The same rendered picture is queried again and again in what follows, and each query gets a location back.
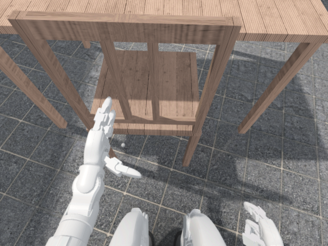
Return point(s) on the chair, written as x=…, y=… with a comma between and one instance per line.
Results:
x=153, y=92

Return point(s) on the robot thigh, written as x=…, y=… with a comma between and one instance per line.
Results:
x=200, y=230
x=132, y=228

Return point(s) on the robot right hand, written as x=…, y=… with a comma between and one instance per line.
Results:
x=264, y=233

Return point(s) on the robot right thigh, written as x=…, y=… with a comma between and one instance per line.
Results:
x=200, y=230

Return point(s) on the robot left hand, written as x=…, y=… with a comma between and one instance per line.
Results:
x=97, y=141

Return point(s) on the robot left thigh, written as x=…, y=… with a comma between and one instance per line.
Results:
x=132, y=228

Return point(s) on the table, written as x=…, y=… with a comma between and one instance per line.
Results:
x=298, y=21

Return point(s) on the robot left forearm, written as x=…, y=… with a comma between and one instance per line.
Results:
x=81, y=214

